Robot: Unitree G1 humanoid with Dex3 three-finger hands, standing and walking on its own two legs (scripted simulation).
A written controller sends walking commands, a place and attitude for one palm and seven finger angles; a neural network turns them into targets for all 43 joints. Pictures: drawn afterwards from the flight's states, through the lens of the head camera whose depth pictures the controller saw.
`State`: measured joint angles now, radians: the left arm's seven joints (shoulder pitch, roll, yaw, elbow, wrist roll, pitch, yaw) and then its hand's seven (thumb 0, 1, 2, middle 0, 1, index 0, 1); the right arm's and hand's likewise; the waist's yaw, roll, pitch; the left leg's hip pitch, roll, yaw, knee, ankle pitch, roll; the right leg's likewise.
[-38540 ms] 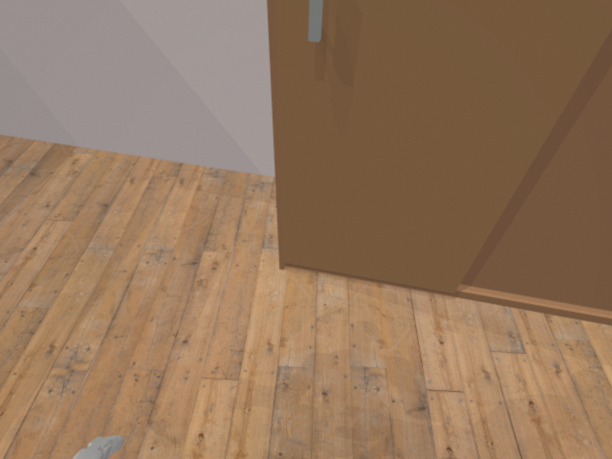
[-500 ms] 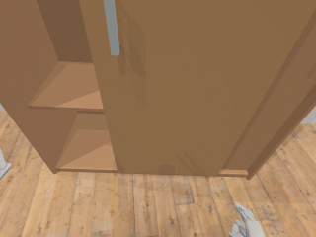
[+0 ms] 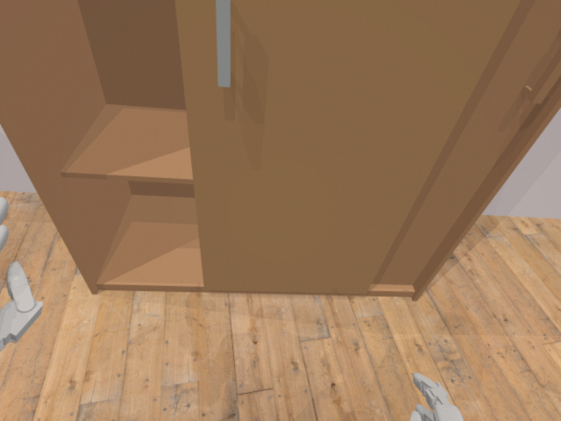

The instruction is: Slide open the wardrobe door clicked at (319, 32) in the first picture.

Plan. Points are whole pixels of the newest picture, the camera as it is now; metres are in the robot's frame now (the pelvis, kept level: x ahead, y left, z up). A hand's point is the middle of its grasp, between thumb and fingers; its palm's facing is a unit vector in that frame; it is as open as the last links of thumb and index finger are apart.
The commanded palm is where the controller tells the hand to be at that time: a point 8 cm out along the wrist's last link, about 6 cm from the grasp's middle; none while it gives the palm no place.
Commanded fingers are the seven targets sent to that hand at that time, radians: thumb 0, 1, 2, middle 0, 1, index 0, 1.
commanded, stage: stop stepping back and stand still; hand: left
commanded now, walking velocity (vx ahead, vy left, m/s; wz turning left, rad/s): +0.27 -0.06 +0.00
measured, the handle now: (224, 40) +0.73 +0.19 +0.23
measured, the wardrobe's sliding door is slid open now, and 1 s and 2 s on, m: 0.42 0.42 0.42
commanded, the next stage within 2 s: let the arm hang, fingers relaxed in 0.58 s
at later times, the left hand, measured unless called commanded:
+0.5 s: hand out of the picture +0.16 +0.31 +0.14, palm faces +0.49 -0.78 -0.39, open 7.5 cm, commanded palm +0.09 +0.33 +0.17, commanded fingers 0.00 0.90 0.90 -0.20 -0.30 -0.20 -0.30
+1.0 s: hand out of the picture +0.04 +0.21 -0.19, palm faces +0.02 -0.99 -0.16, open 7.1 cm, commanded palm none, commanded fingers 0.00 0.90 0.90 -0.20 -0.30 -0.20 -0.30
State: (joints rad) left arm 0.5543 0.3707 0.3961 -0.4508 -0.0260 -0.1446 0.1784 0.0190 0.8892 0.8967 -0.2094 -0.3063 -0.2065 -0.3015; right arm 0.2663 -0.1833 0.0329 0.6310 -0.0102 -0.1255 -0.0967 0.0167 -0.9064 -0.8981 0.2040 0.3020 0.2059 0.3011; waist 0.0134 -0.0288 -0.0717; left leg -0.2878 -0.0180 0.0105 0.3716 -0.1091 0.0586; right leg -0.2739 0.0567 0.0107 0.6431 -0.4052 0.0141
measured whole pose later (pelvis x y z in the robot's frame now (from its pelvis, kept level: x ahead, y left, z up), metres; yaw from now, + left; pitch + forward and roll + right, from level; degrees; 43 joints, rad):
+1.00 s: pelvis -0.04 +0.04 -0.02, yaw +2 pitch +0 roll +1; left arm 0.26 0.18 0.00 0.79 0.01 0.04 0.02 -0.01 0.96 0.90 -0.21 -0.30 -0.20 -0.30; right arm 0.19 -0.25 0.01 0.87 -0.03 0.02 0.00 0.01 -0.91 -0.90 0.20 0.30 0.20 0.30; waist -0.02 -0.05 0.08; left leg -0.32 0.03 0.07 0.62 -0.31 0.00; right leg -0.32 -0.03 -0.08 0.64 -0.32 -0.02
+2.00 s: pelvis -0.05 +0.06 +0.00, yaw +1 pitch -1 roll +0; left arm 0.24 0.18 -0.01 1.15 0.02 0.01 0.03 0.01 0.91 0.90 -0.20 -0.30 -0.20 -0.30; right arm 0.25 -0.16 0.00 1.15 -0.01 0.01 -0.02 0.01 -0.91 -0.90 0.20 0.30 0.20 0.30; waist -0.01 0.00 0.07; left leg -0.19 0.00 0.11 0.40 -0.19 0.04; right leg -0.20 -0.04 -0.05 0.39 -0.17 0.01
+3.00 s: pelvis -0.04 +0.05 +0.00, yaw +0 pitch -1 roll +0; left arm 0.20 0.20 0.00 1.14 0.02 0.00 0.02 0.01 0.91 0.90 -0.20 -0.30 -0.20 -0.30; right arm 0.21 -0.19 0.00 1.15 -0.01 0.00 -0.02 0.01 -0.91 -0.90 0.20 0.30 0.20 0.30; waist -0.01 0.00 0.06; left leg -0.16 0.01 0.11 0.37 -0.18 0.02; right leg -0.17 -0.03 -0.05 0.37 -0.17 0.00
